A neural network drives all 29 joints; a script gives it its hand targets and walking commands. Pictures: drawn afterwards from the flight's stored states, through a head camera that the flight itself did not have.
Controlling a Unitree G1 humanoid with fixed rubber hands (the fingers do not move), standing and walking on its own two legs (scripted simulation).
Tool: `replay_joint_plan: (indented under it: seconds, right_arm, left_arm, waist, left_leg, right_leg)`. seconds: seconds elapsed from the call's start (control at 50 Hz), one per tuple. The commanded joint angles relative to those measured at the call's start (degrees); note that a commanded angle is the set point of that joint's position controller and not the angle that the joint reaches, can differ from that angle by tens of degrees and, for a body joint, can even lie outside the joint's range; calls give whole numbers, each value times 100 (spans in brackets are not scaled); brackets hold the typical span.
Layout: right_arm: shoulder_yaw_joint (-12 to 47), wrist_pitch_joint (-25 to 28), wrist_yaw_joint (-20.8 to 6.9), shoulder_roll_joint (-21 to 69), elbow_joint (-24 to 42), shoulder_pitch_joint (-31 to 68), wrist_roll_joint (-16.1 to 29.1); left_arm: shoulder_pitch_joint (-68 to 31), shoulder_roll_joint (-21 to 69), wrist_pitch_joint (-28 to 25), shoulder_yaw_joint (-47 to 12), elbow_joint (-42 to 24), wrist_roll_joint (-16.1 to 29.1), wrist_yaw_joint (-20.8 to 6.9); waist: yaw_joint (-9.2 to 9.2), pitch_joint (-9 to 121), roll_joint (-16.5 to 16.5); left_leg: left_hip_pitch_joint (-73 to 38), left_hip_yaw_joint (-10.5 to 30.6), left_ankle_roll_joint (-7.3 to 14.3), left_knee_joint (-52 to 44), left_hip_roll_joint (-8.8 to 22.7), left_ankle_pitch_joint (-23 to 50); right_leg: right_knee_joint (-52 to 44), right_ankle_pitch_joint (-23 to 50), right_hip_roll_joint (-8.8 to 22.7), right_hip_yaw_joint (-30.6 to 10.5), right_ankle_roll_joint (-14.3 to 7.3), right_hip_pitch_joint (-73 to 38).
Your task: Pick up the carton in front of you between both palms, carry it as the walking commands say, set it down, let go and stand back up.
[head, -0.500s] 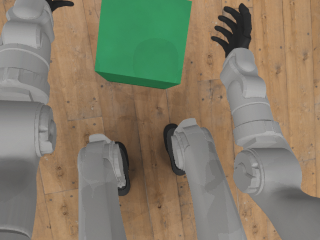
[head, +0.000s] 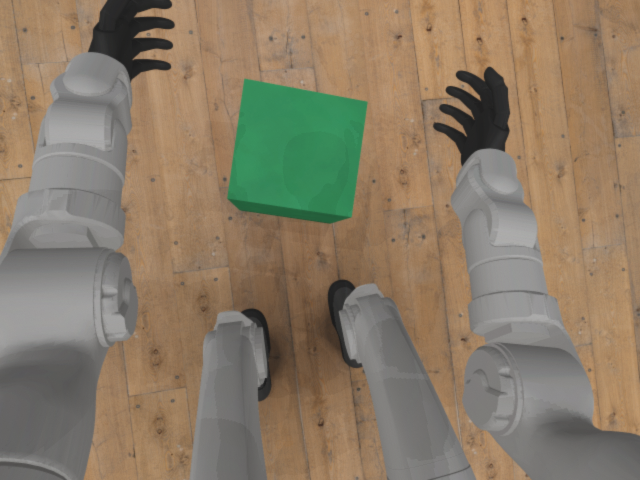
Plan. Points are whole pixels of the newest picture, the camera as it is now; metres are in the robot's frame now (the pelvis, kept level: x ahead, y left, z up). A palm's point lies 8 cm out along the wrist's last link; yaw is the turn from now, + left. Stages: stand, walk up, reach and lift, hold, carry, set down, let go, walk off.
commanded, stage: set down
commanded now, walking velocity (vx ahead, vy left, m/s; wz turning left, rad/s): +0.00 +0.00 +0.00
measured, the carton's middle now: (294, 163) +0.51 -0.04 -0.46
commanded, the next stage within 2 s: let go in 0.10 s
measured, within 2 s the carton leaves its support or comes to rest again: neither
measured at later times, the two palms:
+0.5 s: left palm (30, 173) +0.43 +0.19 +0.01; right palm (584, 194) +0.36 -0.23 +0.03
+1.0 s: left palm out of the picture +0.31 +0.21 +0.11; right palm out of the picture +0.28 -0.25 +0.12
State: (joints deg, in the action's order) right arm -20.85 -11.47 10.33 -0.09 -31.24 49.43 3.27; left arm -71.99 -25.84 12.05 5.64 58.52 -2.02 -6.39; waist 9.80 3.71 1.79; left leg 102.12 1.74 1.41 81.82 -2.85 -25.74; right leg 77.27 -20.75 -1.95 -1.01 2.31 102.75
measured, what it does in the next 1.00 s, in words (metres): rises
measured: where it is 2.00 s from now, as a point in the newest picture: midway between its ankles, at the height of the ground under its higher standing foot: (304, 354)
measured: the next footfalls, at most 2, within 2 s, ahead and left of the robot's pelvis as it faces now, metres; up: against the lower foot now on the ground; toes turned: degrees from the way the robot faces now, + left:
none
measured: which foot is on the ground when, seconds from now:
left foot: down 0.00-1.00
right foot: down 0.00-1.00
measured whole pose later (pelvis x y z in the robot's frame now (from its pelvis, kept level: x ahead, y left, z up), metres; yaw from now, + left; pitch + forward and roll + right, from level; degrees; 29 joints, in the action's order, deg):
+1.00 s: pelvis +0.12 -0.02 +0.19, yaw +1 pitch +6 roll +0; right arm -0.6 -2.0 -3.9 -12.1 -23.5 -13.0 2.4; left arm 6.4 -11.1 1.0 4.8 30.0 -1.6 -0.9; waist 2.6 -1.0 -1.2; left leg 16.4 2.7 0.2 28.2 -1.0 -17.8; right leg 27.7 -14.7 -2.4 -2.6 -0.6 19.0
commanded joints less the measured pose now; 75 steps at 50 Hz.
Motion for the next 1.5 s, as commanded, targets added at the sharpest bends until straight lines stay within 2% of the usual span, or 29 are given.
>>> replay_joint_plan:
  seconds: [0.0,0.08,0.16,0.22,0.3,0.36,0.42,0.48,0.52,0.58,0.68,0.74,0.8,0.92,1.02,1.12,1.22,1.24,1.26,1.48]
  right_arm:
    - [-85,127,-64,-435,673,691,-114]
    - [-163,163,-149,-304,539,539,-263]
    - [-135,269,-283,-275,548,146,-434]
    - [-32,388,-445,-385,632,-530,-580]
    - [239,552,-807,-700,823,-1545,-741]
    - [508,647,-1105,-975,999,-2098,-725]
    - [828,715,-1362,-1178,1061,-2622,-603]
    - [1136,785,-1519,-1277,960,-3177,-465]
    - [1299,841,-1567,-1317,872,-3605,-382]
    - [1497,935,-1583,-1362,850,-4280,-259]
    - [1795,1077,-1483,-1442,1156,-5244,-114]
    - [1900,1109,-1430,-1515,1351,-5617,-60]
    - [1946,1108,-1412,-1590,1451,-5842,-23]
    - [1882,1054,-1419,-1704,1313,-6109,-53]
    - [1747,955,-1418,-1771,1139,-6269,-196]
    - [1650,764,-1416,-1788,1100,-6271,-345]
    - [1609,547,-1435,-1797,1134,-6101,-423]
    - [1610,244,-1297,-1991,1455,-5841,-512]
    - [1654,163,-1247,-1947,1380,-6001,-486]
    - [1792,-249,-1149,-1841,1551,-5783,-480]
  left_arm:
    - [-1447,-534,-121,166,-628,-88,-19]
    - [-1245,-372,-166,279,-491,-196,-54]
    - [-741,-194,-256,535,-548,-431,20]
    - [3,105,-317,714,-868,-597,173]
    - [1235,632,-403,846,-1598,-677,543]
    - [2007,905,-504,781,-2236,-594,837]
    - [2742,1050,-600,682,-2758,-457,1025]
    - [3439,1103,-713,572,-2990,-298,1075]
    - [3928,1114,-799,502,-3020,-211,1036]
    - [4704,1065,-937,432,-2981,-139,934]
    - [5872,959,-1161,332,-2933,-44,841]
    - [6426,935,-1249,289,-2972,-27,804]
    - [6884,958,-1278,244,-3044,-32,751]
    - [7705,983,-1215,84,-3289,23,582]
    - [8145,971,-1081,-101,-3608,135,425]
    - [8237,936,-869,-250,-3865,232,292]
    - [8138,889,-653,-274,-3983,237,230]
    - [8464,910,-808,-264,-3585,320,343]
    - [8381,869,-834,-255,-3753,275,401]
    - [8252,821,-584,-248,-3783,204,451]
  waist:
    - [166,5546,984]
    - [156,5197,923]
    - [22,5367,835]
    - [-40,5741,810]
    - [-120,5810,696]
    - [-161,5278,543]
    - [-236,4432,411]
    - [-269,3586,270]
    - [-256,3181,150]
    - [-276,2779,-14]
    - [-364,2244,-269]
    - [-483,1875,-306]
    - [-616,1493,-239]
    - [-854,807,5]
    - [-911,359,-6]
    - [-885,-135,-168]
    - [-883,-534,-192]
    - [-863,-234,-229]
    - [-925,-329,-99]
    - [-1009,-746,-33]
  left_leg:
    - [-4206,33,-126,-1226,-129,1765]
    - [-4380,69,-142,-1639,-115,1821]
    - [-4812,103,-152,-1965,-122,2273]
    - [-5480,149,-192,-2169,-126,2932]
    - [-6370,248,-254,-2557,-100,3518]
    - [-6520,281,-283,-2999,-62,3131]
    - [-6313,208,-284,-3500,-50,2250]
    - [-6116,99,-269,-3887,-42,1561]
    - [-6089,41,-243,-4057,-42,1358]
    - [-6222,-40,-196,-4277,-59,1338]
    - [-6593,-77,-130,-4658,-84,1631]
    - [-6973,-48,-120,-4913,-77,1867]
    - [-7486,-22,-144,-5149,-47,2113]
    - [-8655,16,-233,-5615,50,2716]
    - [-9240,34,-257,-5879,109,2991]
    - [-9399,43,-221,-6061,143,2639]
    - [-9296,27,-194,-6139,176,2134]
    - [-9586,87,-213,-5995,210,2546]
    - [-9533,85,-242,-5925,216,2652]
    - [-9274,-55,-162,-5948,167,1933]
  right_leg:
    - [-834,1651,-228,676,293,-2772]
    - [-1223,1701,-192,647,301,-2992]
    - [-1532,1975,-186,620,293,-3446]
    - [-1755,2305,-201,627,250,-3795]
    - [-2123,2473,-216,602,106,-4367]
    - [-2436,2311,-166,509,-21,-5000]
    - [-2777,2049,-76,374,-114,-5787]
    - [-3123,1788,-4,217,-151,-6454]
    - [-3335,1775,28,113,-143,-6898]
    - [-3619,2059,58,-20,-102,-7675]
    - [-3966,3051,120,-216,-39,-8926]
    - [-4172,3482,134,-251,12,-9334]
    - [-4416,3571,113,-229,37,-9487]
    - [-4965,3202,7,-139,-13,-9602]
    - [-5259,2829,-89,-93,-80,-9714]
    - [-5404,2317,-126,-21,-122,-9766]
    - [-5424,1829,-124,42,-144,-9879]
    - [-5238,1645,-259,111,-136,-9711]
    - [-5209,1571,-248,114,-143,-9698]
    - [-5244,1245,-181,52,-153,-9745]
